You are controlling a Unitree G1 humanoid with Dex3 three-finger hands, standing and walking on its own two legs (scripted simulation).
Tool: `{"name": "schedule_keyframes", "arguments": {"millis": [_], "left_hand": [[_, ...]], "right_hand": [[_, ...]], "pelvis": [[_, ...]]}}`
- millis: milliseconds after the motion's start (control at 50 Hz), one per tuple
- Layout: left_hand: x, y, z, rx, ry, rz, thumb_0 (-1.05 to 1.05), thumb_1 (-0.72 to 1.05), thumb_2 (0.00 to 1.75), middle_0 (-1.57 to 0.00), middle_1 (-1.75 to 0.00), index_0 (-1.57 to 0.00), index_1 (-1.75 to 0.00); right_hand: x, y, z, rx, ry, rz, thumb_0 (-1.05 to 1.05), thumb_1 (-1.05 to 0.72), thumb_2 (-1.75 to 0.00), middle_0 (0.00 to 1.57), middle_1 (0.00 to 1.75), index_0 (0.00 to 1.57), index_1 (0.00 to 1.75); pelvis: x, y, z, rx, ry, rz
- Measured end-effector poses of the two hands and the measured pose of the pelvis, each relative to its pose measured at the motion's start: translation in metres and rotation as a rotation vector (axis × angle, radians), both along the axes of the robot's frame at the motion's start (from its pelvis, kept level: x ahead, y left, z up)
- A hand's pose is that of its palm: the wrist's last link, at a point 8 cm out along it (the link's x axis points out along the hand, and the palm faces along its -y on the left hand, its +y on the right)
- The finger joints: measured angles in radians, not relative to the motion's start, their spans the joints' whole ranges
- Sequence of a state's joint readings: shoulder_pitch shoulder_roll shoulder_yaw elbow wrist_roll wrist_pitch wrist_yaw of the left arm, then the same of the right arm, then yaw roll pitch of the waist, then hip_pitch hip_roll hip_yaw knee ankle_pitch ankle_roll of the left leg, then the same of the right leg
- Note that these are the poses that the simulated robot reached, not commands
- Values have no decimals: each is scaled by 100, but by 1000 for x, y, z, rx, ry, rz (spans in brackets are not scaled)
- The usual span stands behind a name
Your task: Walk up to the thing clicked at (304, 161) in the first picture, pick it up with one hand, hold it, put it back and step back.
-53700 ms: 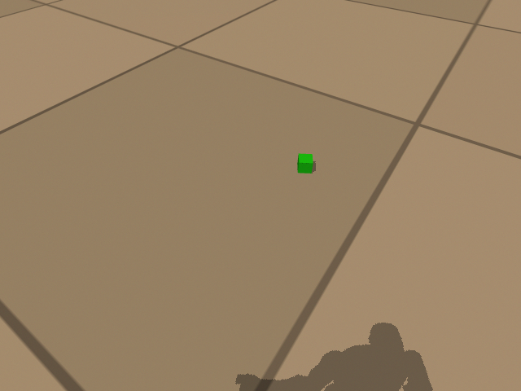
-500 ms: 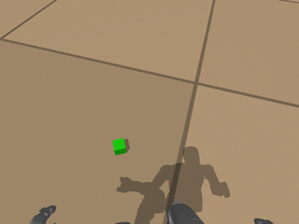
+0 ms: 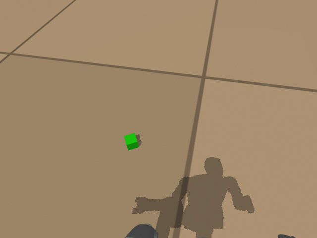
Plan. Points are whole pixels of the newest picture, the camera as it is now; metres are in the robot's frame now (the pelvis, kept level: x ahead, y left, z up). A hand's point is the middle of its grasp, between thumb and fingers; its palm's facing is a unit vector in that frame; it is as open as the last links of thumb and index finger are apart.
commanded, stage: step back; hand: left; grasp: from above
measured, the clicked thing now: (131, 141) +0.80 +0.27 -0.72
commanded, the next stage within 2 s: stand in 1.62 s
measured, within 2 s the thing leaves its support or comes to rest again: neither
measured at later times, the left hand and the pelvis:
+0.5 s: hand out of the picture -0.11 +0.28 -0.16, palm faces -0.04 -0.92 -0.40, open 7.4 cm; pelvis -0.19 +0.01 -0.01, yaw -2 degrees
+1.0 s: hand out of the picture -0.19 +0.28 -0.15, palm faces +0.03 -0.93 -0.37, open 7.4 cm; pelvis -0.25 +0.00 +0.00, yaw +1 degrees
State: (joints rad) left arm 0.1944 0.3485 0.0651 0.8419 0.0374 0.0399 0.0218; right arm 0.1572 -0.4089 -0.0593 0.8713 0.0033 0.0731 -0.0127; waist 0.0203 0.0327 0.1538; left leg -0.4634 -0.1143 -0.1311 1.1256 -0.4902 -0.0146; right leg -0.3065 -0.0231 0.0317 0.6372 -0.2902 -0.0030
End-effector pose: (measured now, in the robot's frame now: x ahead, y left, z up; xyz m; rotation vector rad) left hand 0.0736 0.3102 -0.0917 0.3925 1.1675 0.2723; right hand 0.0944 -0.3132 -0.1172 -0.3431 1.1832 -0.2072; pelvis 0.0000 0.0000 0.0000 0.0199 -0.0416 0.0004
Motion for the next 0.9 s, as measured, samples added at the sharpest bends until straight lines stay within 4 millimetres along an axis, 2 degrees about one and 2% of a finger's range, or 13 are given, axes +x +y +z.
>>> {"name": "schedule_keyframes", "arguments": {"millis": [80, 140, 240, 360, 480, 560, 620, 700, 760, 820, 900], "left_hand": [[-4, 11, -3, 5, -83, -12, 1, 90, 89, -21, -30, -21, -30], [-12, 23, -13, -10, -128, -14, 0, 90, 90, -21, -30, -20, -30], [-45, 27, -16, -39, -94, -1, 0, 90, 90, -20, -30, -20, -30], [-103, 24, -18, -55, -41, -9, 0, 90, 90, -20, -30, -20, -30], [-173, 11, -25, -38, 33, -29, 0, 90, 90, -20, -30, -20, -30], [-227, 2, -17, -42, 75, -5, 0, 90, 90, -20, -30, -20, -30], [-253, 2, -9, -32, 86, 23, 1, 90, 89, -21, -30, -20, -30], [-267, 12, -6, -23, 38, 43, 1, 90, 89, -21, -30, -21, -30], [-272, 23, -11, -29, -2, 57, 1, 90, 90, -21, -30, -21, -30], [-277, 26, -15, -46, 3, 64, 1, 90, 90, -20, -30, -20, -30], [-278, 22, -15, -69, 17, 51, 1, 90, 90, -20, -30, -20, -30]], "right_hand": [[-42, 3, -2, -34, 65, 23, 0, -91, -90, 20, 30, 20, 30], [-70, 10, -2, -59, 83, 36, 0, -91, -90, 20, 30, 20, 30], [-111, 23, 14, -50, 70, 35, 0, -90, -90, 20, 30, 20, 30], [-135, 23, 24, -58, -2, 39, 0, -90, -90, 20, 30, 20, 30], [-161, 7, 11, -36, -82, 36, 0, -90, -90, 20, 30, 20, 30], [-195, 2, 8, -16, -62, 3, 0, -90, -90, 20, 30, 20, 30], [-223, 0, 9, -7, -33, -2, 0, -90, -90, 20, 30, 20, 30], [-260, 0, 6, -16, 38, 18, 0, -90, -90, 20, 30, 20, 30], [-280, 6, 3, -28, 81, 25, 0, -90, -90, 20, 30, 20, 30], [-293, 16, 6, -18, 73, 18, 0, -91, -90, 20, 30, 20, 30], [-298, 21, 14, -3, 32, 16, 0, -90, -90, 20, 30, 20, 30]], "pelvis": [[-31, 7, -6, -11, 4, 43], [-57, 15, -13, 4, -9, 63], [-92, 20, -3, -29, -16, 45], [-134, 18, 2, -46, -2, 4], [-184, 6, -10, -43, -2, -49], [-209, 1, -4, -29, -12, -47], [-221, 2, 2, -4, -7, -33], [-235, 5, 1, -8, -2, 9], [-243, 11, -4, -3, -10, 42], [-249, 14, -1, 10, -19, 34], [-253, 10, 4, 0, -17, 25]]}}
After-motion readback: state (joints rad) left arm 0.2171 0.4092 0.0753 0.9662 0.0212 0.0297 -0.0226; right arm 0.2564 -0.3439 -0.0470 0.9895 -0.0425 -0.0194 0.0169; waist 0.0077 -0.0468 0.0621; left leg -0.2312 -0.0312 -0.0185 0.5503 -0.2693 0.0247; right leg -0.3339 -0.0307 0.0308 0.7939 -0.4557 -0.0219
